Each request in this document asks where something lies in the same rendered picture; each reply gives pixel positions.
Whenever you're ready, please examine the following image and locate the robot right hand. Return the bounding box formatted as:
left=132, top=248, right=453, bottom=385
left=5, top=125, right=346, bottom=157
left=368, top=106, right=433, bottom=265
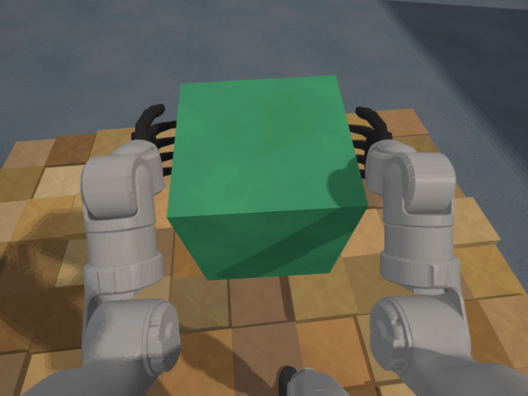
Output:
left=349, top=106, right=393, bottom=179

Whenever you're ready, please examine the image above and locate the robot right forearm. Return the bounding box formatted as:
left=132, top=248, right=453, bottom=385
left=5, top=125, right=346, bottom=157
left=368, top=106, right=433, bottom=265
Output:
left=365, top=139, right=471, bottom=354

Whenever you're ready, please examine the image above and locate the robot left forearm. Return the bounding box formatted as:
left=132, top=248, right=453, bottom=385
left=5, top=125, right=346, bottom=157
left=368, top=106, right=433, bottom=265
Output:
left=80, top=139, right=165, bottom=363

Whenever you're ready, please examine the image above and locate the robot left hand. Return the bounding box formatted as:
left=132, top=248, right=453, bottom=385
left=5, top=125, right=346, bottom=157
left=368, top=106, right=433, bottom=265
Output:
left=131, top=104, right=177, bottom=177

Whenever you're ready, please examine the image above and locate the robot right upper arm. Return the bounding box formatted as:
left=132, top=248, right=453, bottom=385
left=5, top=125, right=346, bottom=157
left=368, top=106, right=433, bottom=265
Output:
left=370, top=295, right=528, bottom=396

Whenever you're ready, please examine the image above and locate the carton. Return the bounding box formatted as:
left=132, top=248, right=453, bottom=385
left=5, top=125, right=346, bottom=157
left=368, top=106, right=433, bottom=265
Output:
left=167, top=75, right=368, bottom=281

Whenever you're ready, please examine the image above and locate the robot left upper arm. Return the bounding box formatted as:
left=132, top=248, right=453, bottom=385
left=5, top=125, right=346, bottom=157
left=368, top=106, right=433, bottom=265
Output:
left=21, top=298, right=182, bottom=396

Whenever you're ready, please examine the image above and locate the right robot thigh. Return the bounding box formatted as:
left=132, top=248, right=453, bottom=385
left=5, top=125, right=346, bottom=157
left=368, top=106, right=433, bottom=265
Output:
left=287, top=371, right=350, bottom=396

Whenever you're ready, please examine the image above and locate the right robot foot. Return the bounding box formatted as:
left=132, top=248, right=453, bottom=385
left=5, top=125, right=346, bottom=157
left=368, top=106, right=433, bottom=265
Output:
left=279, top=366, right=297, bottom=396

